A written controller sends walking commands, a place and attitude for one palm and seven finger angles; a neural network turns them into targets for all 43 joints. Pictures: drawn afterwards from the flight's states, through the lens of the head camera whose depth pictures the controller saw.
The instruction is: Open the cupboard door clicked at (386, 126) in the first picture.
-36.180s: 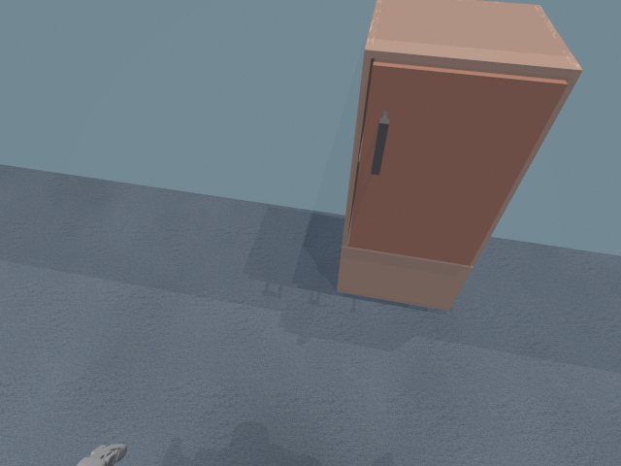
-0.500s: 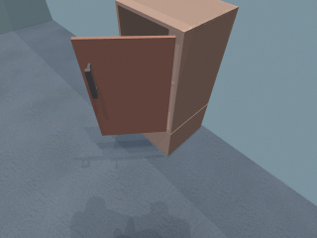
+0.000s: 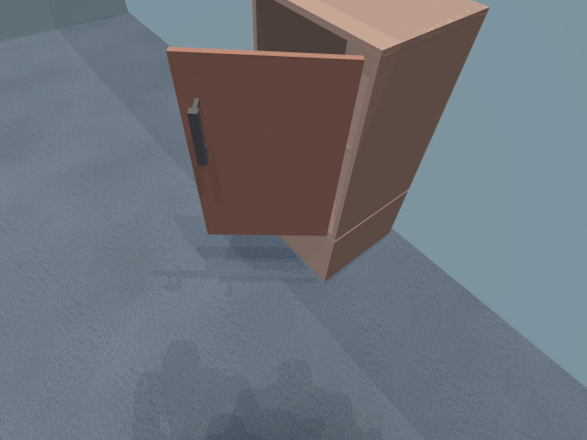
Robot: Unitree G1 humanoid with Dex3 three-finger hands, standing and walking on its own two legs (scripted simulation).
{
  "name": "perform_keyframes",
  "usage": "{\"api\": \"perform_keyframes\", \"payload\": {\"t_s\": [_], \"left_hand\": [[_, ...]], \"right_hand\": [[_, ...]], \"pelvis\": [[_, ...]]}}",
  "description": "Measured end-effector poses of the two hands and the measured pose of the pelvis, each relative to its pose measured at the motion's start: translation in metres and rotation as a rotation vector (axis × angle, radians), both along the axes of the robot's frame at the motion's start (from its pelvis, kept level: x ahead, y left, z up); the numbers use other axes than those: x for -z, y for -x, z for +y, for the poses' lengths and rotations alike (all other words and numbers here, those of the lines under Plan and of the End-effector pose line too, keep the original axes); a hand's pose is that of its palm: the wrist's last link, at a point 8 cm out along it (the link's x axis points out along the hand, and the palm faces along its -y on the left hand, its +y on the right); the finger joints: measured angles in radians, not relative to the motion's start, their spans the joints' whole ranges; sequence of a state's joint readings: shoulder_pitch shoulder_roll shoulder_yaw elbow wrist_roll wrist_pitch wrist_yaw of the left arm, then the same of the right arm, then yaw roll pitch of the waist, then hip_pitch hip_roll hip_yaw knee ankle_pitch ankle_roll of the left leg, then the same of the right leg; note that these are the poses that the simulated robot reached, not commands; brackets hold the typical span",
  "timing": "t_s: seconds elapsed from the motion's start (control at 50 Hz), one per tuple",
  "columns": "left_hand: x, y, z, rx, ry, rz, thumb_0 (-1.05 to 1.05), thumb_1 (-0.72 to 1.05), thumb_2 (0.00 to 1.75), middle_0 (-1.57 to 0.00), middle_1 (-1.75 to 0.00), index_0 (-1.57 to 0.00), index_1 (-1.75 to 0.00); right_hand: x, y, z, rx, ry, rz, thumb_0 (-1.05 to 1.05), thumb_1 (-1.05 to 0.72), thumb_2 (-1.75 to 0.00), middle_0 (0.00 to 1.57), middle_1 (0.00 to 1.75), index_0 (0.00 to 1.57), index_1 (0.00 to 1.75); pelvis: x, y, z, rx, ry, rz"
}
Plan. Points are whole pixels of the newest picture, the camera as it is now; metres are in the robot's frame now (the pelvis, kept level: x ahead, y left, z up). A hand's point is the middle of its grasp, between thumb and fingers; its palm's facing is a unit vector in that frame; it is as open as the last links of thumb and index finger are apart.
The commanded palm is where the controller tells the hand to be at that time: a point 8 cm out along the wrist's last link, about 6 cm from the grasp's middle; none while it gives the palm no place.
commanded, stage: come to a stop and stand still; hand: left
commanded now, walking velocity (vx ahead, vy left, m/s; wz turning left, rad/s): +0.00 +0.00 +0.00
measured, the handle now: (199, 132) +0.71 +0.27 -0.04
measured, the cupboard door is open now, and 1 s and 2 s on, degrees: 51 51 51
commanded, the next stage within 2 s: look again from close up in 0.20 s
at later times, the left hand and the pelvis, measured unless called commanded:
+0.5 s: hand out of the picture -0.02 +0.18 -0.17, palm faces +0.02 -0.99 -0.17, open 7.4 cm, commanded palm none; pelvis -0.02 +0.01 +0.01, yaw +0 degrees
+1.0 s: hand out of the picture -0.04 +0.16 -0.17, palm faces +0.04 -0.99 -0.15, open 7.4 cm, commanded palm none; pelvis -0.01 +0.00 +0.01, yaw +0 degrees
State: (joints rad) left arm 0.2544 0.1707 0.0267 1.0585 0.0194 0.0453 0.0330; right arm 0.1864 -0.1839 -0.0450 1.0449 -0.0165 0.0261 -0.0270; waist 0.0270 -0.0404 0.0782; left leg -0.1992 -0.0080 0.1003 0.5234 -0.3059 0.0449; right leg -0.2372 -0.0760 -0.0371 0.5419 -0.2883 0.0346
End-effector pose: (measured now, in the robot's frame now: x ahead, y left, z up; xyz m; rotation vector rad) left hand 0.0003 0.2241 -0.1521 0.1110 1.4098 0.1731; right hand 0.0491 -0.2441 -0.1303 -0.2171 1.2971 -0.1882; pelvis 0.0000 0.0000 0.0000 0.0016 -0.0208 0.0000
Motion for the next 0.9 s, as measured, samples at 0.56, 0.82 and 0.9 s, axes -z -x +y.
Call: {"api": "perform_keyframes", "payload": {"t_s": [0.56, 0.82, 0.9], "left_hand": [[-0.012, 0.028, 0.000, 0.038, 0.012, 0.000, 0.01, 0.91, 0.90, -0.20, -0.30, -0.19, -0.30], [-0.012, 0.040, -0.012, 0.025, 0.027, 0.037, 0.01, 0.91, 0.90, -0.20, -0.30, -0.19, -0.30], [-0.011, 0.041, -0.016, 0.020, 0.031, 0.040, 0.01, 0.91, 0.90, -0.20, -0.30, -0.19, -0.30]], "right_hand": [[0.005, 0.086, 0.033, 0.051, -0.084, 0.119, 0.00, -0.91, -0.90, 0.20, 0.29, 0.20, 0.30], [0.009, 0.102, 0.047, 0.075, -0.120, 0.159, 0.01, -0.91, -0.90, 0.20, 0.29, 0.20, 0.30], [0.009, 0.097, 0.047, 0.073, -0.122, 0.148, 0.01, -0.91, -0.90, 0.20, 0.29, 0.20, 0.30]], "pelvis": [[-0.009, 0.021, 0.010, 0.006, 0.000, 0.001], [-0.009, 0.019, 0.007, 0.008, 0.000, 0.002], [-0.009, 0.018, 0.005, 0.008, -0.001, 0.003]]}}
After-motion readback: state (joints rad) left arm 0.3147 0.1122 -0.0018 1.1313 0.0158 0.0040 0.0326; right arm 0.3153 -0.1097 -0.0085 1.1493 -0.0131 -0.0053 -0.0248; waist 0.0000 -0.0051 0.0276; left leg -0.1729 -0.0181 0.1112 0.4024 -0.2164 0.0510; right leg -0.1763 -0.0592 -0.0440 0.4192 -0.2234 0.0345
